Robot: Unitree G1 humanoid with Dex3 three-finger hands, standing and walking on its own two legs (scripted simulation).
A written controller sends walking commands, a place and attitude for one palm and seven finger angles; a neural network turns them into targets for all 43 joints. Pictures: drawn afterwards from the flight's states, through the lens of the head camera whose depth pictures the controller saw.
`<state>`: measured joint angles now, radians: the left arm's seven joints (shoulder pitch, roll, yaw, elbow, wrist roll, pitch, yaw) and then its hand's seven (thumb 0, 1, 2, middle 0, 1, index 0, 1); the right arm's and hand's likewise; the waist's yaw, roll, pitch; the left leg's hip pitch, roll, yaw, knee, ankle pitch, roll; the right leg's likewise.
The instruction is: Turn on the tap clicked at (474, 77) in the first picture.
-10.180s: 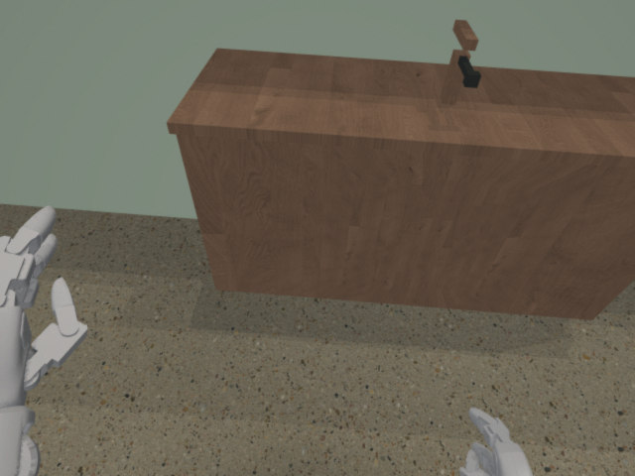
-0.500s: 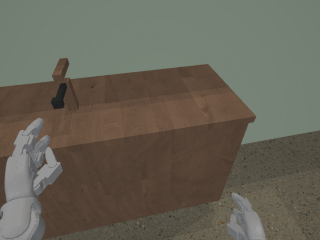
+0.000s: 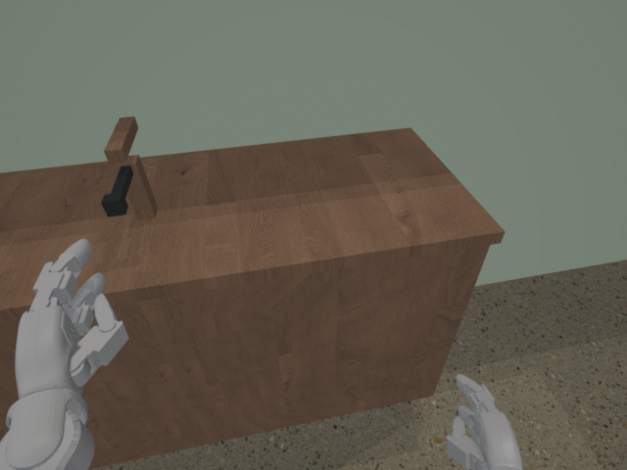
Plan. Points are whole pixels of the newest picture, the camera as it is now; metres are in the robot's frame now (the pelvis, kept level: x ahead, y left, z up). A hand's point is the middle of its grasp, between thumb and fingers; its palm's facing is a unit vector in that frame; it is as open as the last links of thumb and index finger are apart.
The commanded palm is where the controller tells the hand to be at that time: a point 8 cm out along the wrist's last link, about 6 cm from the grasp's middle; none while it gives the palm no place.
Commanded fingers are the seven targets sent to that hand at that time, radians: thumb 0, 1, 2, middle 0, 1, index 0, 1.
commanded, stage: turn the palm inward beside the body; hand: left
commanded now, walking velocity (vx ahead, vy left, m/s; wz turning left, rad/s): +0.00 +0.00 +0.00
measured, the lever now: (115, 204) +0.44 +0.40 +0.12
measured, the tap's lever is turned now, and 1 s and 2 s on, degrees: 0 0 0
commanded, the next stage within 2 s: reach beside the lever's end, fingers flat in 0.22 s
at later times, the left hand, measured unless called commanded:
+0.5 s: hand (117, 321) +0.20 +0.24 +0.16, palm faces +0.53 -0.84 -0.09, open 7.4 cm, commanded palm +0.16 +0.28 +0.16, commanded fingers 0.00 0.90 0.90 -0.20 -0.30 -0.20 -0.30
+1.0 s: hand (110, 281) +0.26 +0.30 +0.14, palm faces +0.57 -0.82 -0.08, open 7.4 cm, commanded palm +0.22 +0.34 +0.15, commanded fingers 0.00 0.90 0.90 -0.19 -0.26 -0.19 -0.26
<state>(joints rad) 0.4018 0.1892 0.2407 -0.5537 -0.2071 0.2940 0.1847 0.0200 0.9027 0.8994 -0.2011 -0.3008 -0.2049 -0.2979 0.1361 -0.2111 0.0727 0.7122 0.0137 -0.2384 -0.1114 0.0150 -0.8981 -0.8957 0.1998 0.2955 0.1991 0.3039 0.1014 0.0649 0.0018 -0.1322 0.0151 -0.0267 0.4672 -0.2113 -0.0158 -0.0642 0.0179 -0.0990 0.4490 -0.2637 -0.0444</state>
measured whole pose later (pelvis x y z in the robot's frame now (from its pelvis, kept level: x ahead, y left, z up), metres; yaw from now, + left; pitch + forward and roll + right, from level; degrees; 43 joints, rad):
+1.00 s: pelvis +0.01 +0.00 +0.00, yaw -1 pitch -4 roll +0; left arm 0.11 0.29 0.44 -0.12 -0.23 0.24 0.13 0.02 0.90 0.90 -0.20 -0.29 -0.20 -0.28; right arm 0.18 -0.24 0.04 0.74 0.04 -0.21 -0.14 0.01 -0.90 -0.90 0.20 0.30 0.20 0.30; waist 0.07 0.04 -0.01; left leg -0.17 0.02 -0.01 0.46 -0.22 -0.02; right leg -0.12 0.02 -0.08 0.46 -0.27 -0.05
